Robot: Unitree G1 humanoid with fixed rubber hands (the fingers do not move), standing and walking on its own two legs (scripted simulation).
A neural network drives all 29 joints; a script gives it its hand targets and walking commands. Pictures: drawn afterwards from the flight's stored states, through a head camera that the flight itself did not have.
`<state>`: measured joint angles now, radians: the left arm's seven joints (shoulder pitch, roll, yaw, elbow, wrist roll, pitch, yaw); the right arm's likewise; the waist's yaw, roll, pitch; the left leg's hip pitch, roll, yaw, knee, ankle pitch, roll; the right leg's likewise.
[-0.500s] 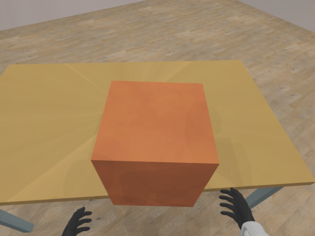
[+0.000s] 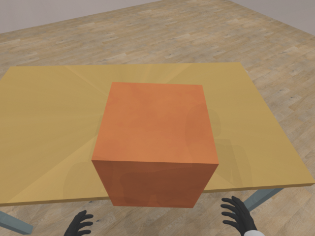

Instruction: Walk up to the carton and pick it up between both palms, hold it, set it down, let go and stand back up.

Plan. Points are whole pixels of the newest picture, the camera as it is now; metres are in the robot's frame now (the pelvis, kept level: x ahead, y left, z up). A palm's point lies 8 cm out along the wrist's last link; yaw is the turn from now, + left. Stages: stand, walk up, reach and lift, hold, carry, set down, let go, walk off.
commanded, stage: let go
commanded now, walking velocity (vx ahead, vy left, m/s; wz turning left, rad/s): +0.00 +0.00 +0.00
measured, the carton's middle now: (155, 149) +0.36 +0.02 -0.01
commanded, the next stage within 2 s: stand in 0.18 s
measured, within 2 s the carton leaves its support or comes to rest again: neither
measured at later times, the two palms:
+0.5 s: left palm out of the picture +0.14 +0.25 -0.09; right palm out of the picture +0.14 -0.26 -0.08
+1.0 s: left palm out of the picture +0.10 +0.27 -0.09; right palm out of the picture +0.13 -0.26 -0.08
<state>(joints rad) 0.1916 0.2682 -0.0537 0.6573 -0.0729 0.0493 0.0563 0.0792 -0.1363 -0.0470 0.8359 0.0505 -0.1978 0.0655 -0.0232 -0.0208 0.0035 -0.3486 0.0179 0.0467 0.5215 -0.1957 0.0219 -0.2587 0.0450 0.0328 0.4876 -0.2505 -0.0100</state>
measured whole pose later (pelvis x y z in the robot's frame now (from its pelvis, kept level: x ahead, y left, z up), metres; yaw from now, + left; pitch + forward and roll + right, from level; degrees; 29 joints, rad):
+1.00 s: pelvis +0.00 +0.00 +0.00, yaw +0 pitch +2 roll -1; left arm 0.39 0.27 0.07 0.66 0.00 -0.04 -0.01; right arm 0.19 -0.24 -0.05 0.84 -0.01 -0.06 0.01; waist -0.02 0.00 -0.16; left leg -0.35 0.02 0.05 0.52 -0.20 0.02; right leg -0.26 0.04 0.03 0.49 -0.26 -0.01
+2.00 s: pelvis +0.00 +0.00 +0.00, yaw +0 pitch +1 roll -1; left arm 0.32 0.27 0.07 0.66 0.00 -0.04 -0.01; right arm 0.19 -0.25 -0.05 0.84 -0.01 -0.06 0.01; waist -0.02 0.00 -0.10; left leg -0.35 0.02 0.05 0.52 -0.20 0.02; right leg -0.26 0.04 0.03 0.49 -0.25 -0.01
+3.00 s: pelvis +0.00 +0.00 +0.00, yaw +0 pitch +1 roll -1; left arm 0.30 0.27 0.06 0.67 0.00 -0.04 -0.01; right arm 0.19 -0.25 -0.05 0.84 -0.01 -0.06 0.01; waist -0.02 0.00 -0.08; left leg -0.35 0.02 0.05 0.52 -0.19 0.03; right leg -0.26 0.04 0.03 0.49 -0.25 -0.01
